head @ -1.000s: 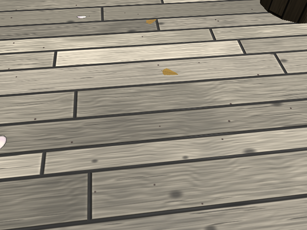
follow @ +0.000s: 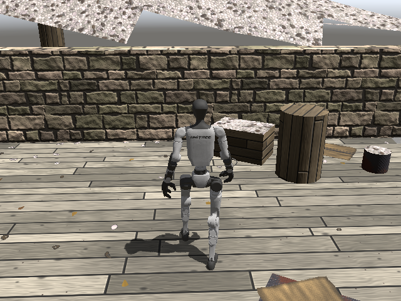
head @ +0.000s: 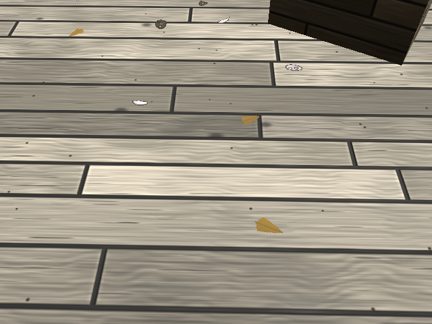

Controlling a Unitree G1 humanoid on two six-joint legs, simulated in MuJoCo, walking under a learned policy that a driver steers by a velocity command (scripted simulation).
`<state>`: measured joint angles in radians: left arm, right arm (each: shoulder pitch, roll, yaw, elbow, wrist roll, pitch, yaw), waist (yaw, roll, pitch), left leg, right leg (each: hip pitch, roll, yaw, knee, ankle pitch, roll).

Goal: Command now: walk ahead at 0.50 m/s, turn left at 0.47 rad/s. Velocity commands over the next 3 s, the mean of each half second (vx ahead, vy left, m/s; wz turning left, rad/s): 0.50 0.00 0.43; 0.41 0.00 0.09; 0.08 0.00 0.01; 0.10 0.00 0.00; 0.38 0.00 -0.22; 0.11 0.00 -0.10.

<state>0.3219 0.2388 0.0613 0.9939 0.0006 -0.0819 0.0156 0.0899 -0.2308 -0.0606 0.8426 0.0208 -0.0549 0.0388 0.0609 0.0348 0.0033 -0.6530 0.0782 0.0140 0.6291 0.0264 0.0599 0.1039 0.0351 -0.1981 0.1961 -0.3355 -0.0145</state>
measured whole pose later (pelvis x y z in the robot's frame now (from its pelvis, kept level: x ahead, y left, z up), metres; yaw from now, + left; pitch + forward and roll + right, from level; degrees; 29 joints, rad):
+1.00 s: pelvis +0.56 +0.07 +0.01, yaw +14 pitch +2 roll -2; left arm 0.31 0.25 0.04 0.91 -0.01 -0.06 0.00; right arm 0.09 -0.25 -0.05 0.74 0.00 -0.07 0.01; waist 0.08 0.04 0.02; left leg -0.58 0.06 -0.04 0.57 0.02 0.00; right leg -0.07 0.06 -0.03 0.29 -0.26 -0.04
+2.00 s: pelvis +0.72 +0.13 -0.01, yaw +14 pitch -1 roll +1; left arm 0.36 0.24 0.05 1.05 -0.03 -0.04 0.03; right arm 0.20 -0.23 -0.06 1.04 0.03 -0.07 0.00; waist 0.01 -0.04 0.00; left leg -0.27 -0.02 0.07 0.61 -0.33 0.07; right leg -0.12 -0.06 0.01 0.58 -0.45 0.01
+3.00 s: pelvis +1.07 +0.15 +0.00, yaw +3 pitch +1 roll -1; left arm 0.15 0.22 0.02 0.96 0.01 -0.03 0.01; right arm 0.17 -0.23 -0.05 1.01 -0.01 -0.02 -0.04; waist 0.00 -0.01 0.00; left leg -0.29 0.06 -0.03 0.51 -0.23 -0.05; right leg -0.24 0.06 -0.05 0.46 -0.23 -0.06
